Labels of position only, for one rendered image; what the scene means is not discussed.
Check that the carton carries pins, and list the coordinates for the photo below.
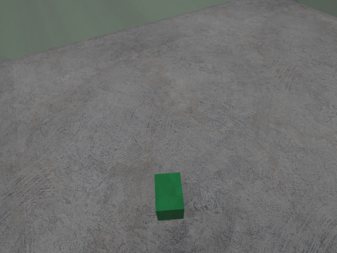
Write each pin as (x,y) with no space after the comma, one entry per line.
(169,202)

